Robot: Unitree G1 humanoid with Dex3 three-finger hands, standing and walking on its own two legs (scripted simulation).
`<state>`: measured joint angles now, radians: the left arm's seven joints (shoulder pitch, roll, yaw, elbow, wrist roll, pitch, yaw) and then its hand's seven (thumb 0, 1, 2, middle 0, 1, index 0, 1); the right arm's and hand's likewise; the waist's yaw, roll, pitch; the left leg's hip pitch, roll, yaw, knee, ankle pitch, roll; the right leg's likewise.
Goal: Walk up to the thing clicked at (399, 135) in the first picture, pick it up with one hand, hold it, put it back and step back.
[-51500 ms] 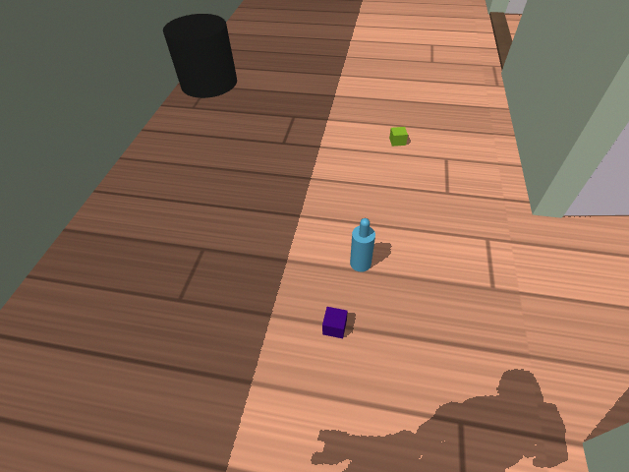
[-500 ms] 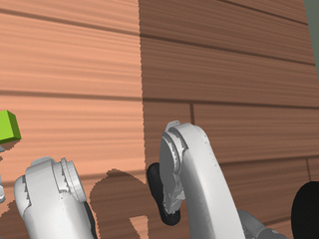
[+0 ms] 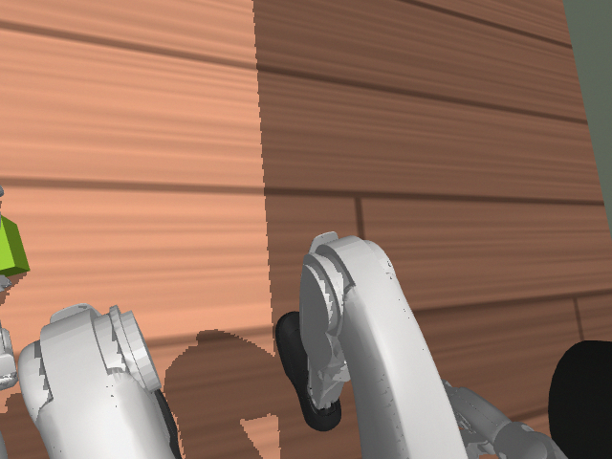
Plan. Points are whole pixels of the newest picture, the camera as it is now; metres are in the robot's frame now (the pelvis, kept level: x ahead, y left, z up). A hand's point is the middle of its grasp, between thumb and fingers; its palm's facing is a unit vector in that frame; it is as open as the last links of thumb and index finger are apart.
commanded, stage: close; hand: left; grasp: from above
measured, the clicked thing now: out of the picture +0.41 +0.31 -0.26
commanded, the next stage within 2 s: settle in 1.50 s
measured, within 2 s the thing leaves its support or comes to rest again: leaves its support in 1.92 s
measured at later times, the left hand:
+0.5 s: hand out of the picture +0.39 +0.31 -0.23, palm faces -0.43 -0.12 -0.89, open 10.9 cm
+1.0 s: hand out of the picture +0.40 +0.31 -0.23, palm faces -0.45 -0.12 -0.89, open 10.2 cm
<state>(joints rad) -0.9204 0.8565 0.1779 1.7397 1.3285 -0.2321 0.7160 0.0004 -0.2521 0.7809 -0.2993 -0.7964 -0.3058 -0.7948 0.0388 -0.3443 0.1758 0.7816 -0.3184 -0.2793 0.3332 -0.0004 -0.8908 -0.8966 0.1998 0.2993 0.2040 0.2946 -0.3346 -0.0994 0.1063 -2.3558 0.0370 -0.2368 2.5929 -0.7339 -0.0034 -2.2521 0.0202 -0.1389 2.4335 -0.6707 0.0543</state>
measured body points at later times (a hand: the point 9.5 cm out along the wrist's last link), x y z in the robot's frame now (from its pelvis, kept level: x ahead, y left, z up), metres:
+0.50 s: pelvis +0.00 +0.00 +0.00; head +0.24 +0.12 +0.36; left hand +0.41 +0.31 -0.18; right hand +0.07 -0.26 -0.07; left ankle +0.06 +0.13 -0.26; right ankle +0.11 -0.12 -0.26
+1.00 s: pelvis +0.00 +0.00 +0.00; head +0.24 +0.11 +0.36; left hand +0.42 +0.32 -0.18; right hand +0.07 -0.26 -0.07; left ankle +0.06 +0.13 -0.26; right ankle +0.11 -0.12 -0.26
